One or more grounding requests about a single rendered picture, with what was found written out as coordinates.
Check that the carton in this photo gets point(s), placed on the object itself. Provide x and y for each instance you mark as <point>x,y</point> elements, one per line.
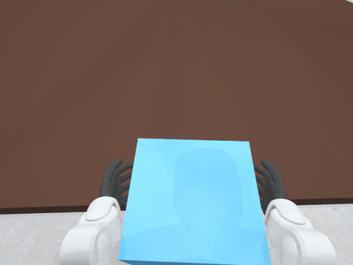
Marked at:
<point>193,202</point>

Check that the left robot forearm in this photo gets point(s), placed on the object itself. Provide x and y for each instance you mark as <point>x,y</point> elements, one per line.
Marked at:
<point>91,242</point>

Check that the right robot hand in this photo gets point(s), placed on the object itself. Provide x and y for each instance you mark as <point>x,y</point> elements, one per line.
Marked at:
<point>273,184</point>

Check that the right robot forearm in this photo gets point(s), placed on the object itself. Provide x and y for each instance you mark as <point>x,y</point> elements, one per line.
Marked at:
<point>294,237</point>

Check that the left robot hand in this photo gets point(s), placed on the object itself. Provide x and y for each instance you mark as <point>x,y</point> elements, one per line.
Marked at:
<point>112,181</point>

